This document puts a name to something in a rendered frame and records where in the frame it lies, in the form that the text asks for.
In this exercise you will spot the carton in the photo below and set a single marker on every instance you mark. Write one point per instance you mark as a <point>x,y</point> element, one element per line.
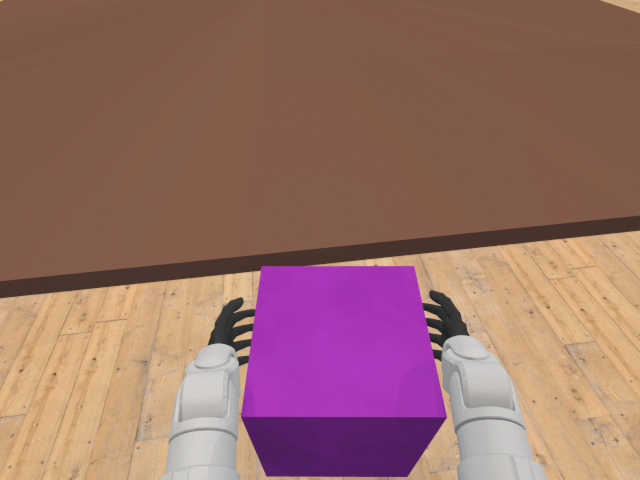
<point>341,378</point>

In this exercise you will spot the robot right forearm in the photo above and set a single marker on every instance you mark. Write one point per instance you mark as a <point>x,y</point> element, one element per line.
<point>488,422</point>

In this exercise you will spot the robot left forearm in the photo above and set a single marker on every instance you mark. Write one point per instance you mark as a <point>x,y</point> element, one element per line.
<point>204,426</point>

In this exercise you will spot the right robot hand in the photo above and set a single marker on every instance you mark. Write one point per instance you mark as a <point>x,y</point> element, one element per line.
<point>451,324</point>

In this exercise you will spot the left robot hand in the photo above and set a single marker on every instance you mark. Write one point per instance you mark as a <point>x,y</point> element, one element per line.
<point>225,333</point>

